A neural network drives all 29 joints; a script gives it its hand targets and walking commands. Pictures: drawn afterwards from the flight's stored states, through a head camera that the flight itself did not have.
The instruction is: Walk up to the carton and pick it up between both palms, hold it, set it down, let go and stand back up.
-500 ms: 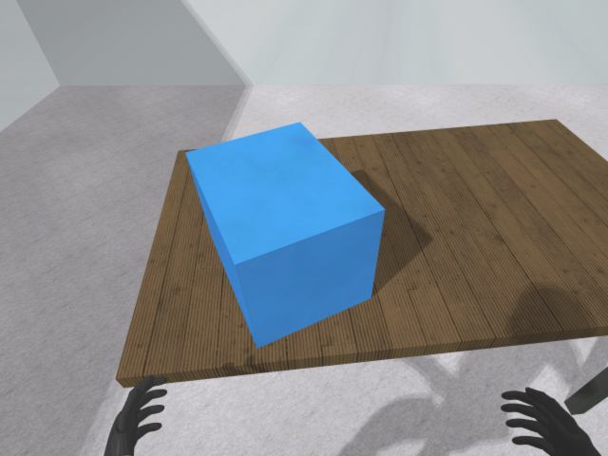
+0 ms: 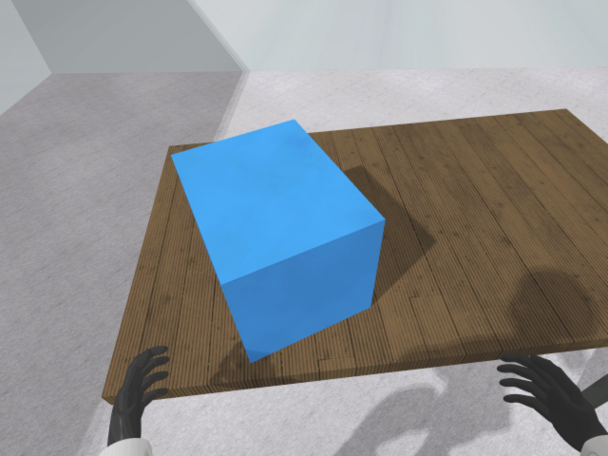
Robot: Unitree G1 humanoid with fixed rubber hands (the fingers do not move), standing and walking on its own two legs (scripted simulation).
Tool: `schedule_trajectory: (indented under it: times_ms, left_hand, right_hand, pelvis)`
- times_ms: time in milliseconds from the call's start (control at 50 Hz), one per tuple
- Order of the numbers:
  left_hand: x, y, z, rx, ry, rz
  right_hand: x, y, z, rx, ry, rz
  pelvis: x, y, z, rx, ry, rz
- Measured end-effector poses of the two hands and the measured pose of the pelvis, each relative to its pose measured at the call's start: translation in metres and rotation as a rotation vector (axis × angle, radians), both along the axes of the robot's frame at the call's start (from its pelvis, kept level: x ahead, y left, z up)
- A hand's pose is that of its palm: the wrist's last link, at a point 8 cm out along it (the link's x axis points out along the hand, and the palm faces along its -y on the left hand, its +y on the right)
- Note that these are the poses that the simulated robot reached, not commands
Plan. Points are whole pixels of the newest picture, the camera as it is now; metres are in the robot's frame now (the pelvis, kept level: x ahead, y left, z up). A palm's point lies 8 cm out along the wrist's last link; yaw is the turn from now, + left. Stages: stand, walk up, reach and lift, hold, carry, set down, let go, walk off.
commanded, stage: reach and lift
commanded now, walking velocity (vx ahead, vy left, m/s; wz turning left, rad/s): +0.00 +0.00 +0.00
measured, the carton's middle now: (273, 233) +0.52 +0.05 -0.01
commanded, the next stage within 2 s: none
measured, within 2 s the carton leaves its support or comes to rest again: neither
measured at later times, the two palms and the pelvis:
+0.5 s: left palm (130, 402) +0.21 +0.20 +0.04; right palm (550, 378) +0.24 -0.31 +0.00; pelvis +0.02 +0.00 -0.01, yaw +0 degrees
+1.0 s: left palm (164, 346) +0.27 +0.17 +0.06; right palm (541, 321) +0.29 -0.31 +0.03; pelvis +0.01 +0.00 -0.01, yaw +0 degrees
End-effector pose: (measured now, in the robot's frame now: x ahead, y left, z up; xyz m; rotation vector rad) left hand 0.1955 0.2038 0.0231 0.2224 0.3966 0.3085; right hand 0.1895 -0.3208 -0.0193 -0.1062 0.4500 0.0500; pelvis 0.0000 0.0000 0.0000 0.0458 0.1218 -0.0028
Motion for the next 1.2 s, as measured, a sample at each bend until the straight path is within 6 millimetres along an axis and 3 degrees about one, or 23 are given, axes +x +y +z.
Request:
schedule_trajectory:
  times_ms: [240, 620, 760, 860, 1200]
  left_hand:
    - [0.015, -0.008, 0.011, -0.036, -0.069, 0.030]
    - [0.019, -0.005, 0.024, -0.054, -0.095, 0.079]
    - [0.038, -0.016, 0.035, -0.069, -0.137, 0.054]
    - [0.054, -0.023, 0.032, -0.079, -0.115, 0.034]
    - [0.101, -0.043, 0.042, -0.102, -0.100, 0.000]
  right_hand:
    - [0.032, 0.003, 0.010, 0.030, -0.083, 0.008]
    - [0.059, 0.009, 0.023, 0.075, -0.131, 0.020]
    - [0.072, 0.005, 0.031, 0.095, -0.145, 0.013]
    - [0.081, 0.005, 0.036, 0.111, -0.143, 0.013]
    - [0.133, 0.013, 0.064, 0.147, -0.177, 0.039]
  pelvis:
    - [0.021, -0.001, -0.002, 0.002, 0.029, 0.000]
    - [0.019, 0.002, -0.009, -0.001, 0.000, -0.003]
    - [0.013, -0.001, -0.011, 0.003, -0.015, -0.004]
    - [0.011, -0.003, -0.011, 0.005, -0.018, -0.004]
    - [0.012, -0.010, -0.013, 0.015, -0.014, -0.004]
